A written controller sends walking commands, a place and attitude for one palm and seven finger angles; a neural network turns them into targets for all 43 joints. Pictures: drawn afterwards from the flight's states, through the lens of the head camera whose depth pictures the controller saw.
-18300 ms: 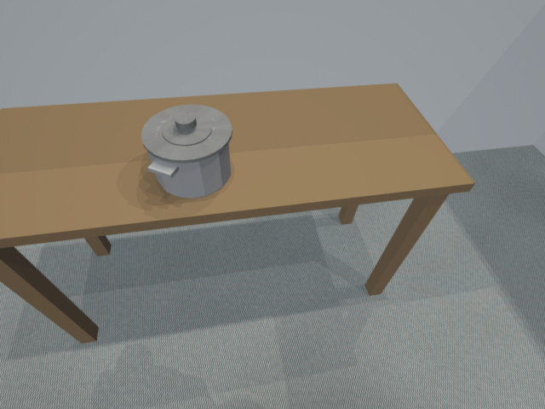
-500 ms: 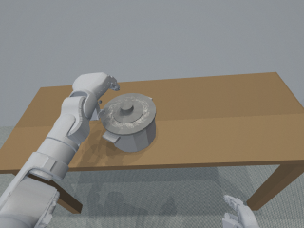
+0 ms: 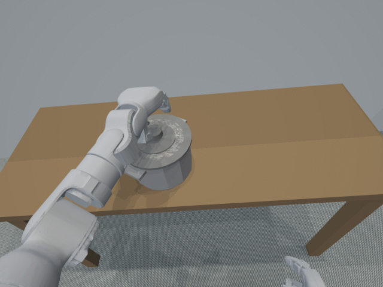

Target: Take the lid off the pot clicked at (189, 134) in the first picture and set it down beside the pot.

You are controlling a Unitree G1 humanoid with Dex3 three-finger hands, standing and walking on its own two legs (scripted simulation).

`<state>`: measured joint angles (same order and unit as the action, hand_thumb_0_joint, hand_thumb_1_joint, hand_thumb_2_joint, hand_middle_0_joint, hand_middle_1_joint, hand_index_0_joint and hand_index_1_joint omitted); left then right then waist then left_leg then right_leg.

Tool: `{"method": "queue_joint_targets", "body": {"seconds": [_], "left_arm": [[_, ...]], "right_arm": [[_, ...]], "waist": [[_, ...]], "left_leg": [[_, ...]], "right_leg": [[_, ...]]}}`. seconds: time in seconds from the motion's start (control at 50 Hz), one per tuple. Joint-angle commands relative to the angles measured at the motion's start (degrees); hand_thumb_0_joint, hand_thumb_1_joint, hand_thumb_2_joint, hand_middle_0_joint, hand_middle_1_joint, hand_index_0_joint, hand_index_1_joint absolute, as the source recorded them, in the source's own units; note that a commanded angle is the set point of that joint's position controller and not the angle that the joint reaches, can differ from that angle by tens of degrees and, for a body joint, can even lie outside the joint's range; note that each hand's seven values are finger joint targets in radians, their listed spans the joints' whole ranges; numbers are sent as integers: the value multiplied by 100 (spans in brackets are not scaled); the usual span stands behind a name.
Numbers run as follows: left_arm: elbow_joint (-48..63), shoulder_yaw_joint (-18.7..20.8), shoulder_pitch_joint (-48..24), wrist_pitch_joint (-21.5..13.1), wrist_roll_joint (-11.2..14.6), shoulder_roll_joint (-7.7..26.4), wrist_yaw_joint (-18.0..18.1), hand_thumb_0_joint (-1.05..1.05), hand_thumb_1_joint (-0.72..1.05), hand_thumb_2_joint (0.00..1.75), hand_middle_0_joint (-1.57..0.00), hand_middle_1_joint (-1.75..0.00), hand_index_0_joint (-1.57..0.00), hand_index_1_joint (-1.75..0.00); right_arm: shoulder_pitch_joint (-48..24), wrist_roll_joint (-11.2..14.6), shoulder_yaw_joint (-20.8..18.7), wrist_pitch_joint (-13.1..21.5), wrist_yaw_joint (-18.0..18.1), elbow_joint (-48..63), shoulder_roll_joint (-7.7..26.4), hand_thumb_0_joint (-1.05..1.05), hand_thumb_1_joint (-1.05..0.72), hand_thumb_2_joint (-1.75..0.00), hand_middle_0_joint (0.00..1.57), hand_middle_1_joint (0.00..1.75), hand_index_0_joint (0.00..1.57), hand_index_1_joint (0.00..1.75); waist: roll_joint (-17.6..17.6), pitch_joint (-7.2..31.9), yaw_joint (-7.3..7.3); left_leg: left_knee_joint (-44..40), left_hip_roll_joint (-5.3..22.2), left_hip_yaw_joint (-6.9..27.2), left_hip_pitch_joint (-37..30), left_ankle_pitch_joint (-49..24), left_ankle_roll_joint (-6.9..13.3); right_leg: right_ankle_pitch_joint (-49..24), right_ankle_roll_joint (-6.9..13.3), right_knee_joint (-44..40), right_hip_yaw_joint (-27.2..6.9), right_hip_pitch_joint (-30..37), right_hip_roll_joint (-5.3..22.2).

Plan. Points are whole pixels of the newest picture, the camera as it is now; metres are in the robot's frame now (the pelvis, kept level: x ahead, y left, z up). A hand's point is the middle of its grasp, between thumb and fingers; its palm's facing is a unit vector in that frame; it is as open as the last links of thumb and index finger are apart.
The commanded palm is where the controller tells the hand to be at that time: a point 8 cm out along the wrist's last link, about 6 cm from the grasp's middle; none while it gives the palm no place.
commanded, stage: move the open hand above the knob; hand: left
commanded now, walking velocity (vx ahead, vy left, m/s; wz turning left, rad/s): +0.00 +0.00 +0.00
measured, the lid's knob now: (154, 132) +0.47 +0.10 +0.06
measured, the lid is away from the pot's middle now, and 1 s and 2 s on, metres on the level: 0.00 0.00 0.01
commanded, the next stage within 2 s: lower the open fingers around the knob in 0.78 s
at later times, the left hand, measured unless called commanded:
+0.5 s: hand (138, 125) +0.44 +0.12 +0.12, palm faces -0.23 -0.07 -0.97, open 10.2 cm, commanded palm +0.41 +0.11 +0.19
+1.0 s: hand (142, 119) +0.44 +0.11 +0.13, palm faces -0.23 -0.06 -0.97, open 10.1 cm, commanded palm +0.41 +0.11 +0.18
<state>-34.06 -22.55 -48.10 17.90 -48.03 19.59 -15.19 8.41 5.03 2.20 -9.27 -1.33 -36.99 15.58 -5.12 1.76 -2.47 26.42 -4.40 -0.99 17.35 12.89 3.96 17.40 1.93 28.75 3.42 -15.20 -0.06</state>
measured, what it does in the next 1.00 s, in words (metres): stands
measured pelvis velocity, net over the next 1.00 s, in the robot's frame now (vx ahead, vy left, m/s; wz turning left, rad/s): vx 0.00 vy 0.01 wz -0.01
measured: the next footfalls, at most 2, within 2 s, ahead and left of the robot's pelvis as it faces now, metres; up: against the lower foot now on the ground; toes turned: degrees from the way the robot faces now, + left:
none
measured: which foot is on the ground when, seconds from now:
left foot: down 0.00-1.00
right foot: down 0.00-1.00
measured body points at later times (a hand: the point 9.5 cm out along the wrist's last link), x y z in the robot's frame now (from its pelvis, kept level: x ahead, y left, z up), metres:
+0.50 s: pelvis +0.00 +0.01 +0.00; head +0.01 -0.02 +0.45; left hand +0.44 +0.12 +0.17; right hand +0.15 -0.23 -0.12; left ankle +0.00 +0.08 -0.74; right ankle -0.03 -0.09 -0.74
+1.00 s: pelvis +0.00 +0.01 +0.00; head +0.01 -0.02 +0.45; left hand +0.45 +0.11 +0.18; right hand +0.12 -0.22 -0.13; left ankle +0.00 +0.08 -0.74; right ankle -0.03 -0.09 -0.74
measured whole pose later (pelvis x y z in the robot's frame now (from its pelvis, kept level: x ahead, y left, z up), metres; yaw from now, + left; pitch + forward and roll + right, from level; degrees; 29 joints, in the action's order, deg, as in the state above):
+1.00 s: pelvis +0.00 +0.01 +0.00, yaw -1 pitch +4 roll +0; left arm -44.0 -21.7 -52.6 20.6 -49.3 15.5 -11.6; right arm 10.7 4.7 2.3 -9.5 -1.6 -38.1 15.0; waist -4.6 3.4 -2.4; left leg 25.2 -5.1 -2.0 17.0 12.2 4.9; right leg 16.7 0.9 28.1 2.3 -15.4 0.6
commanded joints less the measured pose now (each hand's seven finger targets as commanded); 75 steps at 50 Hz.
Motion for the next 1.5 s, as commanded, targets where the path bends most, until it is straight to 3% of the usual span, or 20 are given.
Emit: {"method": "queue_joint_targets", "body": {"seconds": [0.0, 0.06, 0.12, 0.18, 0.24, 0.28, 0.38, 0.48, 0.5, 0.6, 0.68, 0.74, 0.8, 0.88, 0.98, 1.12, 1.26, 1.36, 1.4, 1.48], "left_arm": [[-422, 1193, -3041, 109, -305, 1516, 618, 0, -31, 144, -83, -8, -83, -8], [-784, 831, -2319, 329, -255, 863, 626, 0, -31, 144, -83, -8, -83, -8], [106, 501, -2335, 362, -250, 523, 394, 0, -31, 144, -83, -8, -83, -8], [1064, 571, -3328, 227, -206, 776, 245, 0, -31, 144, -83, -8, -83, -8], [1572, 1055, -3810, -40, -220, 1484, 404, 0, -31, 144, -83, -8, -83, -8], [1320, 1142, -3346, -89, -272, 1457, 520, 0, -31, 144, -83, -8, -83, -8], [-271, 547, -1874, 395, -218, 327, 630, 0, -31, 144, -83, -8, -83, -8], [1868, 295, -3803, 262, -191, 535, 494, 0, -31, 144, -83, -8, -83, -8], [1842, 540, -3945, 212, -265, 952, 535, 0, -31, 144, -83, -8, -83, -8], [-181, 661, -3224, 414, -294, 795, 671, 0, -31, 144, -83, -8, -83, -8], [-267, 181, -2955, 536, -196, 10, 507, 0, -31, 144, -83, -8, -83, -8], [247, 169, -3366, 435, -275, 213, 363, 0, -31, 144, -83, -8, -83, -8], [723, 708, -3859, 171, -285, 964, 397, 0, -31, 144, -83, -8, -83, -8], [181, 787, -3530, 143, -311, 866, 565, 0, -31, 144, -83, -8, -83, -8], [-471, 299, -2437, 455, -216, 7, 538, 0, -31, 144, -83, -8, -83, -8], [816, 831, -3586, 92, -331, 1057, 650, 0, -31, 144, -83, -8, -83, -8], [-488, 308, -2347, 398, -256, 52, 804, 0, -31, 144, -83, -8, -83, -8], [771, 215, -3280, 186, -267, 209, 672, 0, -31, 144, -83, -8, -83, -8], [788, 656, -3224, 12, -275, 726, 732, 0, -31, 144, -83, -8, -83, -8], [-183, 593, -2466, 61, -328, 390, 888, 0, -31, 144, -83, -8, -83, -8]], "right_arm": [[-277, -11, -84, 230, 129, 526, 542, 0, -90, -90, 20, 30, 20, 30], [-329, -14, -129, 236, 4, 663, 554, 0, -90, -90, 20, 30, 20, 30], [-495, -16, -215, 194, -108, 964, 554, 0, -90, -90, 20, 30, 20, 30], [-507, -27, -283, 185, -73, 1053, 518, 0, -90, -90, 20, 30, 20, 30], [-331, -31, -270, 338, 7, 922, 532, 0, -90, -90, 20, 30, 20, 30], [-290, -55, -263, 345, -2, 849, 518, 0, -90, -90, 20, 30, 20, 30], [-406, 16, -219, 183, -160, 747, 541, 0, -90, -90, 20, 30, 20, 30], [-777, 6, -265, 244, -135, 1088, 429, 0, -90, -90, 20, 30, 20, 30], [-714, -8, -268, 277, -109, 1005, 469, 0, -90, -90, 20, 30, 20, 30], [-457, -2, -124, 185, 14, 579, 481, 0, -90, -90, 20, 30, 20, 30], [-586, -26, -167, 164, -48, 761, 470, 0, -90, -90, 20, 30, 20, 30], [-603, -44, -183, 134, -39, 848, 480, 0, -90, -90, 20, 30, 20, 30], [-534, -72, -172, 205, 42, 865, 495, 0, -90, -90, 20, 30, 20, 30], [-369, -59, -173, 261, 66, 722, 465, 0, -90, -90, 20, 30, 20, 30], [-412, -33, -187, 172, -73, 770, 520, 0, -90, -90, 20, 30, 20, 30], [-374, -58, -224, 291, 74, 798, 506, 0, -90, -90, 20, 30, 20, 30], [-344, -8, -228, 183, -26, 656, 510, 0, -90, -90, 20, 30, 20, 30], [-429, -43, -298, 179, -3, 821, 486, 0, -90, -90, 20, 30, 20, 30], [-350, -65, -294, 218, 44, 781, 506, 0, -90, -90, 20, 30, 20, 30], [-285, -37, -226, 123, 51, 646, 493, 0, -90, -90, 20, 30, 20, 30]], "waist": [[973, 1774, 20], [827, 1716, 133], [818, 2359, 62], [887, 2526, -109], [653, 2820, -68], [638, 2666, 19], [1051, 1448, 104], [503, 2800, -80], [380, 2906, -90], [969, 1654, -44], [914, 1776, -29], [690, 2267, -88], [643, 2520, -73], [760, 2091, 0], [1044, 1685, 38], [729, 2588, -33], [858, 1631, -3], [548, 2603, -159], [655, 2667, -105], [922, 1967, -21]], "left_leg": [[-219, 179, 290, -641, -1390, 32], [-187, 196, 256, -642, -1596, -20], [-22, 187, 281, -1013, -2218, 42], [64, 189, 355, -1254, -2358, 147], [21, 193, 465, -1677, -2467, 159], [22, 224, 498, -1576, -2625, 124], [-192, 262, 340, -835, -1753, -33], [29, 226, 547, -1732, -2277, 69], [43, 242, 593, -1853, -2215, 61], [-250, 232, 438, -969, -1341, -8], [-203, 212, 444, -1044, -1430, -32], [-135, 200, 485, -1366, -1620, 1], [-133, 210, 504, -1447, -1615, 45], [-223, 234, 505, -1222, -1621, 35], [-248, 254, 429, -931, -1641, -27], [-134, 224, 459, -1428, -1807, 101], [-196, 265, 351, -927, -1453, 3], [31, 246, 421, -1558, -1976, 80], [49, 255, 438, -1500, -2002, 105], [-67, 278, 353, -955, -1858, 43]], "right_leg": [[-2210, 0, -252, -286, 519, 27], [-2374, 8, -207, -254, 472, 50], [-2952, -4, -155, -304, 742, 82], [-3051, -10, -246, -341, 697, 73], [-2985, -13, -221, -348, 712, 28], [-2873, 27, -217, -313, 627, 30], [-2070, 62, -285, -126, 107, -8], [-2416, 63, -202, -256, 414, 47], [-2354, 58, -188, -285, 390, 13], [-1724, 72, -314, -167, 81, -29], [-1782, 89, -296, -163, 52, 33], [-1939, 76, -260, -211, 201, 39], [-2040, 71, -311, -284, 416, 36], [-1929, 102, -340, -228, 277, 6], [-1952, 86, -317, -139, 157, 2], [-2309, 53, -309, -311, 568, -2], [-1901, 66, -325, -167, 24, -32], [-2357, 49, -252, -273, 247, -4], [-2456, 52, -261, -316, 387, -11], [-2329, 74, -249, -224, 223, -15]]}}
